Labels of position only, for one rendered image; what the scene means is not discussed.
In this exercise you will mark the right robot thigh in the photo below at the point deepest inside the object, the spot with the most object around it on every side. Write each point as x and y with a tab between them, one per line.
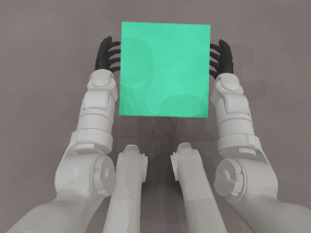
202	212

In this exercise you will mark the left robot upper arm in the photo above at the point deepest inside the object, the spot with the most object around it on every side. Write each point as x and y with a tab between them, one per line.
82	182

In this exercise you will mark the carton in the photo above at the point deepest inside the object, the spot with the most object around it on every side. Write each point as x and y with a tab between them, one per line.
164	69

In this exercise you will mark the right robot upper arm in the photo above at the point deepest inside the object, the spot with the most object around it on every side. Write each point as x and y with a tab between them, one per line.
250	188

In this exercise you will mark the left robot thigh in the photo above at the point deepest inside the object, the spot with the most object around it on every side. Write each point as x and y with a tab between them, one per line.
124	210

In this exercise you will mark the right robot forearm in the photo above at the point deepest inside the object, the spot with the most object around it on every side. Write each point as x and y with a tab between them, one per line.
234	122

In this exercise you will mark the left robot hand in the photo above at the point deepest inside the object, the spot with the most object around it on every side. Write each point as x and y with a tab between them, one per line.
103	55

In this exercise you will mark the left robot forearm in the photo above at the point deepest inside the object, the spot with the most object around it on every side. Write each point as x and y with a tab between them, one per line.
96	118

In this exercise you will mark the right robot hand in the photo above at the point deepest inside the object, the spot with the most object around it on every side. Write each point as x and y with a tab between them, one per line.
225	64

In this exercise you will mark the robot thigh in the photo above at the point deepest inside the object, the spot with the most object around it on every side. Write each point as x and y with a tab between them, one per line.
124	210
202	212

